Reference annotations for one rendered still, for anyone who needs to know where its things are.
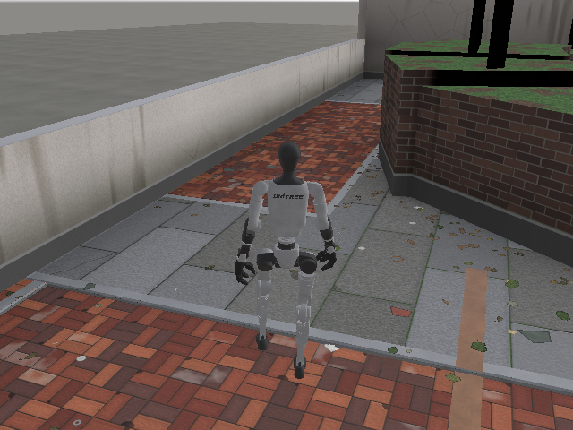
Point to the robot left forearm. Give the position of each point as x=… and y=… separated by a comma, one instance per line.
x=246, y=243

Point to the robot head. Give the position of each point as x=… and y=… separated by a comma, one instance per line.
x=289, y=154

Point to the right robot hand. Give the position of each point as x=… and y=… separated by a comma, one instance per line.
x=326, y=256

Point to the left robot hand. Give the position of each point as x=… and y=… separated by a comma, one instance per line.
x=239, y=272

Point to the robot right shin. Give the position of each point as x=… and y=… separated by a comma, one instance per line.
x=302, y=335

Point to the left robot upper arm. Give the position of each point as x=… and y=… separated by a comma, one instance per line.
x=258, y=190

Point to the robot right forearm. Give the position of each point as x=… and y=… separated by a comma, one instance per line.
x=328, y=239

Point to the right robot upper arm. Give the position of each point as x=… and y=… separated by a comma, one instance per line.
x=320, y=205

